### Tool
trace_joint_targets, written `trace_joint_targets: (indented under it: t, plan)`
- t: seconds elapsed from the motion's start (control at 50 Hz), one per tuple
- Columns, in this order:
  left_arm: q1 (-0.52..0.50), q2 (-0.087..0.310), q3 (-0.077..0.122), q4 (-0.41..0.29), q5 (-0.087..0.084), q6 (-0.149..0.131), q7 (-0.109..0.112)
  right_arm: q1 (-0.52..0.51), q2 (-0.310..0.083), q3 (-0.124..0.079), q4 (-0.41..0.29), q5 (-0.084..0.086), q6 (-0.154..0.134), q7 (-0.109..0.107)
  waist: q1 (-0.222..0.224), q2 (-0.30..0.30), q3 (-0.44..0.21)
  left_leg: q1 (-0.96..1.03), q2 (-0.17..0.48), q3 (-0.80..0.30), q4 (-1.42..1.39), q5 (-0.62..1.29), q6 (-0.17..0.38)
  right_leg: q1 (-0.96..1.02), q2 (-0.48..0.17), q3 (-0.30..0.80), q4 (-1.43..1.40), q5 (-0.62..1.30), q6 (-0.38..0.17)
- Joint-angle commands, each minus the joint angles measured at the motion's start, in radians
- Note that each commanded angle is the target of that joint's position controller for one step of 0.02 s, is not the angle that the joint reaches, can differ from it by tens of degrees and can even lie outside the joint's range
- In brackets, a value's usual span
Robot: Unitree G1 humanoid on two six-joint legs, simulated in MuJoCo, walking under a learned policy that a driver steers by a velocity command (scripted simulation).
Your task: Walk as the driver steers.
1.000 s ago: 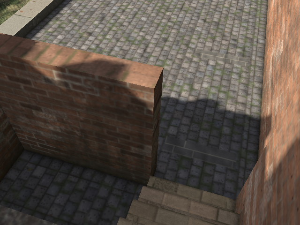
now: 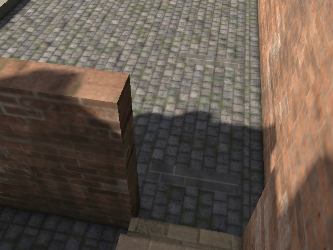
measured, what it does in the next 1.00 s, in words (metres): stands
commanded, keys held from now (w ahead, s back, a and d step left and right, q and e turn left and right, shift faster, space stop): no key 1.00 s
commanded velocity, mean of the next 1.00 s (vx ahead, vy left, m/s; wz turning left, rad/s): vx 0.01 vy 0.00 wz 0.00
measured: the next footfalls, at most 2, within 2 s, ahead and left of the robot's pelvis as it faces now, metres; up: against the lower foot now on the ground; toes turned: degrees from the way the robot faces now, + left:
right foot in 1.72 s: +0.26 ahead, -0.05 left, -0.22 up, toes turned -4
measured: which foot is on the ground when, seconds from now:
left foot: down 0.00-1.00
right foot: down 0.00-1.00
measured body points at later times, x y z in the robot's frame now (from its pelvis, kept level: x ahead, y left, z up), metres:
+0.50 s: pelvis +0.02 +0.01 +0.02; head +0.02 +0.02 +0.47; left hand +0.05 +0.26 -0.14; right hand +0.08 -0.21 -0.13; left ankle +0.01 +0.12 -0.72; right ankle -0.03 -0.08 -0.72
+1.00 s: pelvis +0.02 +0.02 +0.02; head +0.02 +0.03 +0.47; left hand -0.03 +0.25 -0.15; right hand +0.02 -0.19 -0.14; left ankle +0.01 +0.12 -0.72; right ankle -0.03 -0.08 -0.72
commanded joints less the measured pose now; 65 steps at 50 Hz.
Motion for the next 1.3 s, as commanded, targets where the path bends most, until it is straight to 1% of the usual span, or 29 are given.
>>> trace_joint_targets:
  t: [0.02,0.04,0.14,0.34,0.36,0.38,0.44,0.54,0.56,0.58,0.62,0.68,0.74,0.84,0.86,0.88,0.92,0.98,1.0,1.02,1.06,1.08,1.1,1.16,1.18,1.2,1.24,1.28,1.3]
  plan:
    - [0.063,0.059,0.031,-0.054,0.037,-0.027,-0.068,0.134,-0.151,-0.046,0.024,-0.002,-0.049,0.028,-0.010,0.028,0.126,-0.003,0.006,-0.025,-0.118,0.061,-0.022,-0.066,-0.049,0.110,-0.195,0.106,-0.014]
    - [0.121,0.054,0.033,-0.025,0.033,-0.035,-0.080,0.141,-0.127,-0.049,0.048,-0.020,-0.062,0.027,0.007,0.033,0.126,-0.003,0.006,-0.021,-0.139,0.001,-0.014,-0.051,-0.047,0.095,-0.230,0.042,-0.020]
    - [0.013,0.051,0.041,-0.068,0.016,-0.035,-0.084,0.054,-0.143,-0.063,0.043,0.004,-0.080,0.022,0.009,0.060,0.003,0.011,0.022,-0.034,-0.109,0.208,0.013,0.062,-0.042,0.081,-0.179,0.238,0.005]
    - [0.015,0.076,0.059,-0.053,0.022,-0.037,-0.068,0.064,-0.172,-0.072,0.079,0.000,-0.072,0.014,0.004,0.037,0.014,0.055,0.012,-0.025,-0.098,0.374,0.013,0.058,-0.053,0.073,-0.157,0.368,-0.003]
    - [0.036,0.101,0.055,0.010,-0.063,-0.002,0.041,-0.047,-0.048,-0.002,-0.004,-0.062,-0.022,-0.036,0.018,-0.050,-0.080,0.133,0.126,-0.152,-0.163,0.783,0.057,0.144,-0.162,0.087,-0.120,0.603,0.016]
    - [0.085,0.059,0.036,0.046,-0.079,0.011,0.074,-0.041,-0.053,-0.002,0.006,-0.047,-0.001,-0.052,0.019,0.004,-0.102,0.166,0.127,-0.138,-0.165,0.806,0.060,0.186,-0.181,0.104,-0.154,0.638,0.035]
    - [0.042,0.072,0.025,0.074,-0.050,0.032,0.079,-0.016,-0.086,0.007,0.031,-0.040,0.031,-0.065,-0.001,0.026,-0.023,0.182,0.106,-0.130,-0.240,0.617,0.051,0.174,-0.200,0.123,-0.219,0.535,0.039]
    - [0.048,0.078,0.019,0.143,-0.047,0.037,0.072,-0.040,-0.071,0.019,0.045,-0.034,0.047,-0.062,-0.008,-0.010,0.092,0.177,0.103,-0.144,-0.362,0.331,0.064,0.124,-0.206,0.140,-0.352,0.304,0.036]
    - [0.097,0.011,0.007,0.084,0.109,0.032,-0.034,0.135,-0.183,-0.039,0.142,0.011,0.027,-0.003,0.012,0.044,0.245,0.097,-0.018,-0.014,-0.259,0.068,0.035,0.009,-0.076,0.072,-0.331,0.064,0.026]
    - [0.094,0.037,0.021,0.105,0.097,0.017,-0.064,0.135,-0.173,-0.054,0.144,-0.008,-0.001,0.018,-0.003,0.002,0.214,0.104,-0.038,0.002,-0.235,0.012,0.024,-0.026,-0.066,0.077,-0.338,0.022,0.014]
    - [0.104,0.040,0.030,0.103,0.054,-0.010,-0.071,0.113,-0.109,-0.062,0.140,-0.025,-0.035,0.024,-0.013,0.005,0.184,0.107,-0.041,0.014,-0.219,-0.046,0.038,-0.083,-0.076,0.083,-0.348,-0.067,-0.002]
    - [0.095,0.010,0.031,0.094,0.042,-0.024,-0.067,0.051,-0.086,-0.064,0.141,-0.008,-0.065,0.021,0.005,0.034,0.114,0.065,-0.021,-0.004,-0.201,0.028,0.052,-0.032,-0.068,0.063,-0.271,0.015,0.007]
    - [0.134,-0.001,0.032,0.103,0.029,-0.026,-0.062,0.072,-0.117,-0.072,0.159,-0.001,-0.070,0.018,0.014,0.022,0.073,0.076,-0.017,-0.013,-0.175,0.192,0.054,0.003,-0.056,0.048,-0.223,0.139,0.014]
    - [0.199,-0.011,0.036,0.132,0.027,-0.026,-0.059,0.141,-0.115,-0.073,0.190,-0.002,-0.066,0.009,0.012,0.011,0.077,0.075,-0.016,-0.019,-0.160,0.269,0.049,0.024,-0.059,0.043,-0.187,0.216,0.016]
    - [0.146,0.098,0.055,0.140,-0.049,-0.004,0.063,-0.016,-0.043,-0.018,0.076,-0.071,-0.022,-0.050,0.010,-0.069,0.010,0.116,0.111,-0.142,-0.204,0.683,0.080,0.110,-0.168,0.075,-0.147,0.499,0.015]
    - [0.203,0.021,0.034,0.176,-0.077,0.001,0.094,-0.025,-0.037,-0.012,0.080,-0.055,-0.008,-0.068,0.031,-0.029,-0.044,0.138,0.110,-0.129,-0.195,0.730,0.080,0.178,-0.192,0.089,-0.169,0.599,0.031]
    - [0.181,0.019,0.026,0.190,-0.067,0.009,0.109,0.042,-0.061,-0.007,0.101,-0.032,0.008,-0.079,0.001,0.014,-0.026,0.178,0.101,-0.121,-0.227,0.694,0.070,0.190,-0.205,0.095,-0.170,0.594,0.027]
    - [0.193,0.000,0.013,0.219,-0.039,0.030,0.093,0.049,-0.037,0.012,0.107,-0.032,0.031,-0.071,-0.008,-0.009,0.047,0.177,0.092,-0.136,-0.316,0.418,0.079,0.154,-0.206,0.122,-0.284,0.328,0.027]
    - [0.252,-0.055,0.003,0.167,0.097,0.036,-0.020,0.268,-0.154,-0.042,0.213,0.028,0.020,-0.010,0.001,0.053,0.289,0.073,-0.023,-0.019,-0.260,0.073,0.034,-0.025,-0.085,0.050,-0.276,0.022,0.037]
    - [0.237,-0.008,0.020,0.180,0.090,0.023,-0.056,0.251,-0.170,-0.061,0.209,0.013,-0.002,0.012,-0.005,0.010,0.273,0.063,-0.045,-0.009,-0.250,-0.029,0.020,-0.049,-0.074,0.054,-0.290,-0.024,0.026]
    - [0.225,-0.015,0.024,0.175,0.052,-0.011,-0.065,0.199,-0.101,-0.073,0.187,-0.013,-0.033,0.017,-0.014,-0.009,0.235,0.061,-0.047,-0.001,-0.243,-0.086,0.042,-0.085,-0.082,0.061,-0.301,-0.074,0.011]
    - [0.214,-0.024,0.026,0.175,0.054,-0.022,-0.062,0.156,-0.068,-0.071,0.182,-0.017,-0.047,0.013,-0.010,-0.004,0.229,0.037,-0.046,0.000,-0.235,-0.078,0.053,-0.086,-0.075,0.050,-0.280,-0.063,0.010]
    - [0.210,0.008,0.043,0.168,0.051,-0.026,-0.055,0.142,-0.075,-0.078,0.182,-0.008,-0.060,0.008,0.000,0.009,0.177,0.032,-0.038,-0.011,-0.223,-0.157,0.071,-0.055,-0.078,0.050,-0.258,-0.126,0.000]
    - [0.254,0.036,0.080,0.150,0.078,-0.040,-0.022,0.141,-0.137,-0.116,0.177,-0.017,-0.070,-0.024,0.025,-0.006,0.203,-0.090,-0.007,-0.071,-0.191,-0.470,0.148,-0.076,-0.111,0.100,-0.228,-0.344,-0.087]
    - [0.270,0.029,0.090,0.153,0.084,-0.047,-0.007,0.130,-0.129,-0.120,0.177,-0.025,-0.074,-0.034,0.037,-0.015,0.183,-0.116,0.006,-0.089,-0.148,-0.476,0.174,-0.069,-0.132,0.139,-0.214,-0.353,-0.126]
    - [0.303,0.001,0.095,0.165,0.085,-0.051,0.007,0.127,-0.072,-0.111,0.175,-0.026,-0.076,-0.046,0.049,-0.033,0.150,-0.156,0.012,-0.108,-0.094,-0.433,0.196,-0.038,-0.162,0.197,-0.207,-0.340,-0.168]
    - [0.382,-0.077,0.078,0.199,0.080,-0.066,0.048,0.039,-0.055,-0.106,0.119,-0.043,-0.083,-0.054,0.100,-0.087,0.104,-0.331,-0.005,-0.049,0.054,-0.277,0.187,0.087,-0.263,0.337,-0.219,-0.262,-0.256]
    - [0.411,-0.088,0.067,0.208,0.060,-0.076,0.067,-0.025,-0.047,-0.106,0.072,-0.056,-0.095,-0.062,0.110,-0.078,0.077,-0.405,-0.027,0.023,0.144,-0.147,0.120,0.107,-0.329,0.424,-0.200,-0.194,-0.298]
    - [0.419,-0.071,0.071,0.215,0.058,-0.076,0.068,-0.017,-0.051,-0.106,0.074,-0.046,-0.098,-0.066,0.100,-0.057,0.073,-0.372,-0.027,0.035,0.164,-0.082,0.108,0.057,-0.313,0.398,-0.152,-0.164,-0.288]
